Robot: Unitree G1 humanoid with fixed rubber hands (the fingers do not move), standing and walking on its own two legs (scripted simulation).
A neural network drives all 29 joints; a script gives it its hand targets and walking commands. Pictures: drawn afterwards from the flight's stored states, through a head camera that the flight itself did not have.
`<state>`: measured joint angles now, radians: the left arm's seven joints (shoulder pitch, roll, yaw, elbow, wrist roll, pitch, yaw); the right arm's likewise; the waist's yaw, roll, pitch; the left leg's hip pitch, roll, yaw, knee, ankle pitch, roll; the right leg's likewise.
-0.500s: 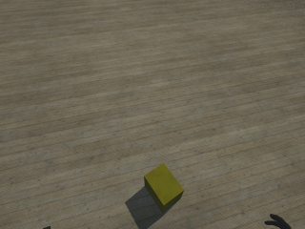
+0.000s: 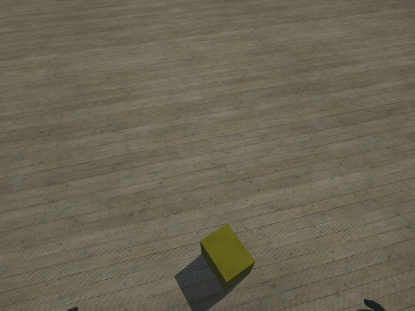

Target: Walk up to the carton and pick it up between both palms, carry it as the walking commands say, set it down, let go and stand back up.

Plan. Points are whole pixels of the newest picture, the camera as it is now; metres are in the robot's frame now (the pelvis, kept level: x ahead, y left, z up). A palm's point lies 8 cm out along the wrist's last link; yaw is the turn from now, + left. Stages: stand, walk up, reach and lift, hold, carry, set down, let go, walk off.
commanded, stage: walk up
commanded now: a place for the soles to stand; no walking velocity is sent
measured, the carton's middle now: (226, 257) +0.43 -0.05 -0.69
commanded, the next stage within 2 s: none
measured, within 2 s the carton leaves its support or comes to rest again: neither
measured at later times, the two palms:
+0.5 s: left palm out of the picture +0.11 +0.32 -0.11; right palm out of the picture +0.14 -0.30 -0.11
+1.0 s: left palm out of the picture +0.10 +0.33 -0.11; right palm out of the picture +0.07 -0.35 -0.09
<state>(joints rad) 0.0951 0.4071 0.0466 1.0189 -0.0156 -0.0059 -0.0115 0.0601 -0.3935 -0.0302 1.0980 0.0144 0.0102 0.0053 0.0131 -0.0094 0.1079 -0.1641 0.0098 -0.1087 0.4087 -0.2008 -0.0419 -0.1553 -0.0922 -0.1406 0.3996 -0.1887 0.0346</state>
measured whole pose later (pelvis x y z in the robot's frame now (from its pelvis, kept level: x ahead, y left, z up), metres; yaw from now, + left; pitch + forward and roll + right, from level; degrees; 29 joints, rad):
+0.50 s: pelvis +0.03 +0.01 +0.00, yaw +0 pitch -2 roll +0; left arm 0.10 0.40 0.04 1.06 -0.02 -0.01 0.00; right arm 0.03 -0.38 -0.03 1.11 0.01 0.00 -0.01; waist 0.02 0.00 0.09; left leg -0.11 0.00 -0.10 0.36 -0.21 -0.03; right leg -0.10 -0.10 -0.14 0.35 -0.21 0.05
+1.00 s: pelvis +0.01 -0.02 -0.01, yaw +5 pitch +0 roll +1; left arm 0.08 0.46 0.14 0.87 0.08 0.06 -0.04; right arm 0.21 -0.38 -0.06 1.02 -0.05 -0.02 -0.10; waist 0.00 -0.08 0.12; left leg -0.24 -0.02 -0.18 0.44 -0.20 -0.04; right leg -0.38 -0.05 0.02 0.92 -0.46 0.00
